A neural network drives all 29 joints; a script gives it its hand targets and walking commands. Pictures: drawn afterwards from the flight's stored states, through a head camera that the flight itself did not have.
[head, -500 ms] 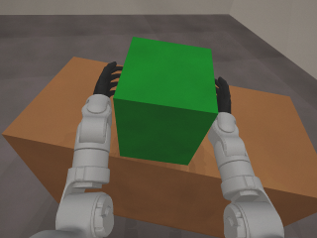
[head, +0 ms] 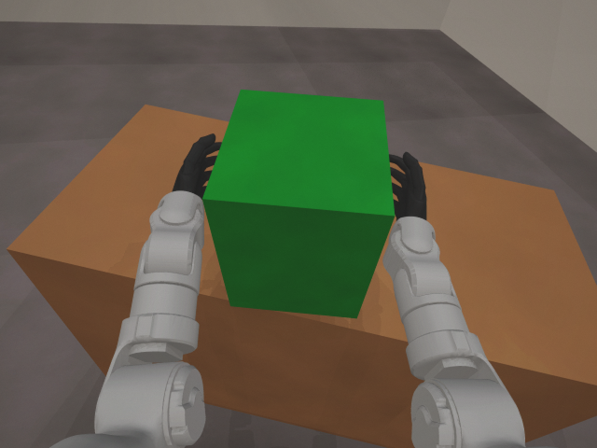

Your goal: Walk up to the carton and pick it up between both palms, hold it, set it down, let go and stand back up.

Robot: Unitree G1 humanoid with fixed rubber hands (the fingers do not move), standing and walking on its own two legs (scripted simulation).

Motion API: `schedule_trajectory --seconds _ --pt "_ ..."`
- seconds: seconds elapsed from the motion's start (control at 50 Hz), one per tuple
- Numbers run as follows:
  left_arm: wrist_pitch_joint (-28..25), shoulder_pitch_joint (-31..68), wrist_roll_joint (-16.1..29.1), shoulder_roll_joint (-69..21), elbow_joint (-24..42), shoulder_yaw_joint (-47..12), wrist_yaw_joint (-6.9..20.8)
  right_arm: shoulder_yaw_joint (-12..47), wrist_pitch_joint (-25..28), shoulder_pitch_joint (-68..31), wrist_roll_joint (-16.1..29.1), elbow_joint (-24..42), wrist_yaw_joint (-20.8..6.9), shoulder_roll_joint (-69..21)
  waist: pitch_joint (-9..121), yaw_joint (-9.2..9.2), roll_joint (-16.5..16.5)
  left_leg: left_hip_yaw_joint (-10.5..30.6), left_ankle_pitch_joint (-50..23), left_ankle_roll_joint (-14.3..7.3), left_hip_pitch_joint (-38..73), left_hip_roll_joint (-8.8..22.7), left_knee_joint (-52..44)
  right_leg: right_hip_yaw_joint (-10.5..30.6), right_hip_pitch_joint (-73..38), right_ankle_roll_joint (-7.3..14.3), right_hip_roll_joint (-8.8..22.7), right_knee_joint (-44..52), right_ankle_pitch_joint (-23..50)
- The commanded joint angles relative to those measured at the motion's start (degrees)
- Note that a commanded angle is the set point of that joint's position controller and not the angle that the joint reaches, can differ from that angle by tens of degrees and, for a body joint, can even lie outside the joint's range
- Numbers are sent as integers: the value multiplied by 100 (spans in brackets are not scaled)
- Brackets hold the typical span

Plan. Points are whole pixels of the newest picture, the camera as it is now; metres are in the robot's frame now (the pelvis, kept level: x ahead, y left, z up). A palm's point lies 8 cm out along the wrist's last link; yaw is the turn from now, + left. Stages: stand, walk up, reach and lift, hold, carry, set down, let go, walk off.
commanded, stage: set down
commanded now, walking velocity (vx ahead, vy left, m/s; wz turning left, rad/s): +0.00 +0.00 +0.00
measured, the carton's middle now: (301, 210) +0.41 -0.04 +0.09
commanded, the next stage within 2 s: none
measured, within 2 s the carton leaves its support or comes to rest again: neither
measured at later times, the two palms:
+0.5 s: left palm (211, 193) +0.42 +0.09 +0.11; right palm (416, 223) +0.36 -0.19 +0.11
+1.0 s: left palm (226, 201) +0.44 +0.07 +0.08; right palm (420, 240) +0.35 -0.21 +0.08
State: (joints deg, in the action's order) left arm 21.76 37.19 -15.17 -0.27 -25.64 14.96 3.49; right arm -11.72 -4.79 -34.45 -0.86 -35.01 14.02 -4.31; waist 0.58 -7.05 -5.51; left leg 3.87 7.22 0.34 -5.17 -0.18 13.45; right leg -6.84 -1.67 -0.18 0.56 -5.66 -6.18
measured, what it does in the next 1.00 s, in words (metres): stands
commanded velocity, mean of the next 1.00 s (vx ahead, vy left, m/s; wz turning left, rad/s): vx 0.00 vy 0.00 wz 0.00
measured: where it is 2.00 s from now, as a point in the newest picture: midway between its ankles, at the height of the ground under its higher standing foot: outside the picture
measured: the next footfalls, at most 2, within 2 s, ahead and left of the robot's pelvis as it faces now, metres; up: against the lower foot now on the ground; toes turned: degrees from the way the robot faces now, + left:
none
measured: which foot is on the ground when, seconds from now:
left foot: down 0.00-1.00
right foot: down 0.00-1.00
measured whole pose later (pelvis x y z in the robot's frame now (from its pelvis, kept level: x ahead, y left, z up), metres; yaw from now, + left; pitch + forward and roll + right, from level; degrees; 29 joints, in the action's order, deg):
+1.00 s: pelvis +0.01 +0.01 +0.00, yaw +0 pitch +8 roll -1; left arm 7.4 43.9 -18.4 -1.1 -49.0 20.0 3.8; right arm -24.3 1.1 -34.1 -13.2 -41.0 11.4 -7.7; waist 6.8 -10.3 -2.0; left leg 3.5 5.4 -0.2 -14.5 -0.7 11.5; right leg -6.5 8.1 -0.6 1.1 -4.5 -4.6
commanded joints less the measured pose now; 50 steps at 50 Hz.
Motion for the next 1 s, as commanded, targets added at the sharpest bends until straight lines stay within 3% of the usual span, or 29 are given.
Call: schedule_trajectory --seconds 0.0,0.14,0.3,0.58,0.68,0.7,0.72,0.74,0.86,0.98 --pt "-472 3990 516 -2532 714 -2086 726 1363 439 -4251 -83 1392 -727 -1677 2882 -191 842 -172 -1668 208 841 -125 162 -65 -845 -180 -226 -433 2392" --pt "-658 4145 391 -2613 229 -1788 728 1099 436 -4410 -340 1246 -819 -1783 3141 -178 824 -133 -1929 245 881 -105 226 -80 -753 -149 -247 -399 2520" --pt "-807 3988 103 -2515 -169 -1273 852 1080 434 -4219 -473 1140 -879 -1917 3073 -68 579 -154 -1946 86 500 -153 45 -26 -1280 -227 -209 -560 3218" --pt "-1495 4427 173 -2535 -913 -1205 846 1027 790 -4292 -865 860 -984 -2375 3659 -57 565 -164 -1744 -70 109 -143 -87 51 -1365 -325 -129 -751 3663" --pt "-1747 4722 226 -2622 -1118 -1233 819 921 848 -4306 -1003 654 -974 -2509 3848 -105 681 -137 -1998 -37 99 -149 -25 56 -1196 -304 -152 -793 3786" --pt "-1771 4670 287 -2858 -828 -1583 753 566 919 -3878 -1043 311 -915 -2521 3986 -844 1012 -114 -2114 293 420 -130 56 -47 -575 -141 -299 -608 3589" --pt "-1810 4670 326 -2876 -905 -1556 732 618 905 -3929 -1051 335 -891 -2473 3926 -526 1100 -96 -2279 339 609 -129 220 -70 -210 -84 -279 -502 3344" --pt "-1766 4635 266 -2949 -930 -1556 733 646 881 -3923 -1041 401 -906 -2465 3870 -623 1096 -116 -2340 370 816 -126 246 -58 -203 -92 -296 -454 3387" --pt "-1784 4360 -19 -2766 -1356 -1124 741 595 863 -3826 -1176 310 -975 -2546 3622 -412 888 -22 -2044 178 373 -115 103 -105 -445 -165 -242 -530 3384" --pt "-2046 4326 -217 -2859 -1583 -936 653 712 1149 -4004 -1329 366 -1082 -2808 3988 -155 788 -20 -2151 -36 55 -117 -25 23 -864 -203 -199 -692 3893"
